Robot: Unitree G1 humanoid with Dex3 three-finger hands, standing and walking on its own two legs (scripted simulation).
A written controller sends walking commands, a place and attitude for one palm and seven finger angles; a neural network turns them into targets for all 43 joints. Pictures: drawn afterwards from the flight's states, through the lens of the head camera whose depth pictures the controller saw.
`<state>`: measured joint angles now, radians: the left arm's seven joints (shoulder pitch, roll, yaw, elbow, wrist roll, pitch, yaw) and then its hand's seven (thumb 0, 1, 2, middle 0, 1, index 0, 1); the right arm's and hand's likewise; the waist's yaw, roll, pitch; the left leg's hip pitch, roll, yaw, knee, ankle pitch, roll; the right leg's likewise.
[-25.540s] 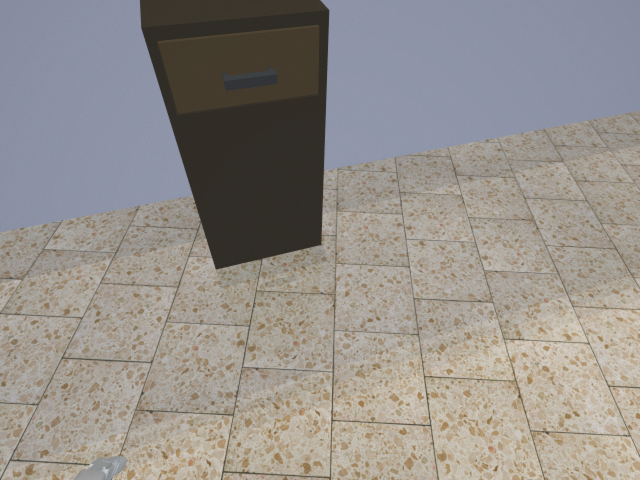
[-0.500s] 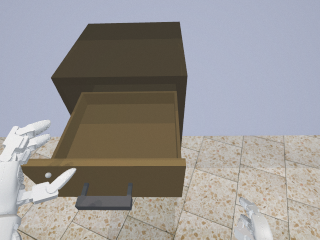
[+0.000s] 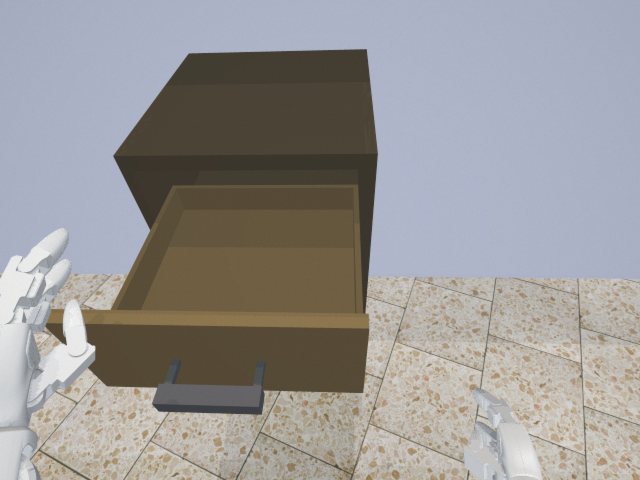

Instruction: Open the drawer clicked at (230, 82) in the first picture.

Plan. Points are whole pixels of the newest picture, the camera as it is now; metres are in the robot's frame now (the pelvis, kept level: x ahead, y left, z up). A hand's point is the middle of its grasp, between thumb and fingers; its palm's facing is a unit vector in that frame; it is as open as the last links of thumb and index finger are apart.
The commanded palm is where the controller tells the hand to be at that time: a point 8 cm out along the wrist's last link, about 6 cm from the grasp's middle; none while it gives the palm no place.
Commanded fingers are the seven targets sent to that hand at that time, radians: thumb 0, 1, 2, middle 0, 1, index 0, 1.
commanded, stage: step back with the hand held close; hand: left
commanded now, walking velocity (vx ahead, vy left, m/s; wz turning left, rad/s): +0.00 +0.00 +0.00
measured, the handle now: (213, 382) +0.23 +0.17 +0.00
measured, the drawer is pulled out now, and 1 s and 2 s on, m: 0.30 0.30 0.30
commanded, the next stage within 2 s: stop stepping back and stand still in 1.18 s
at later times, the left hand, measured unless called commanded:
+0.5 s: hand (53, 387) +0.15 +0.25 +0.17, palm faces +0.29 -0.79 -0.54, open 7.4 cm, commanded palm +0.08 +0.29 +0.19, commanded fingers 0.00 0.90 0.90 -0.20 -0.30 -0.20 -0.30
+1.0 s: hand (1, 479) +0.08 +0.24 +0.17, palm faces +0.32 -0.82 -0.47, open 7.4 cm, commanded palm +0.01 +0.28 +0.19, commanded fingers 0.00 0.90 0.90 -0.20 -0.30 -0.20 -0.30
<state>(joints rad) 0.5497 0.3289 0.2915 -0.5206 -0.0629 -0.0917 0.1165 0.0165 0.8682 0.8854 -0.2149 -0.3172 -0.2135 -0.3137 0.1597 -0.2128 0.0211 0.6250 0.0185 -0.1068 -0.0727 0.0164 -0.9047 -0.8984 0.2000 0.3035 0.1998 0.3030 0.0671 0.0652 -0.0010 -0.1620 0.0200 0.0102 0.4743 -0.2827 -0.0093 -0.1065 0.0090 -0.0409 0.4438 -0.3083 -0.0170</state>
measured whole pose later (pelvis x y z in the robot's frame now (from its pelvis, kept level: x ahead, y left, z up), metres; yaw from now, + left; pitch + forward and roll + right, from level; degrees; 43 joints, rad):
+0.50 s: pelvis -0.05 +0.02 -0.01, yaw -1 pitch +2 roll +0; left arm 0.67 0.44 0.41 -0.63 -0.06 -0.19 0.13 0.02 0.89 0.90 -0.22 -0.30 -0.22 -0.30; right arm 0.18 -0.21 -0.02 0.55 0.02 -0.04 -0.07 0.02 -0.91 -0.90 0.20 0.30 0.20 0.30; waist -0.01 0.00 0.03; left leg -0.35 0.00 0.05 0.54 -0.22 0.02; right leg -0.33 -0.01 -0.01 0.56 -0.27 0.00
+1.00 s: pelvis -0.14 +0.01 -0.01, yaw -3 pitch +3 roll -1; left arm 0.59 0.42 0.42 -0.66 -0.05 -0.24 0.14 0.02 0.89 0.90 -0.21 -0.30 -0.21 -0.30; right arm 0.17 -0.17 0.03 0.60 -0.01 -0.15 -0.03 0.02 -0.90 -0.90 0.20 0.30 0.20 0.30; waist 0.01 -0.02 0.02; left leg -0.49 0.04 0.04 0.55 -0.12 0.01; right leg -0.27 0.01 -0.01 0.63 -0.40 0.01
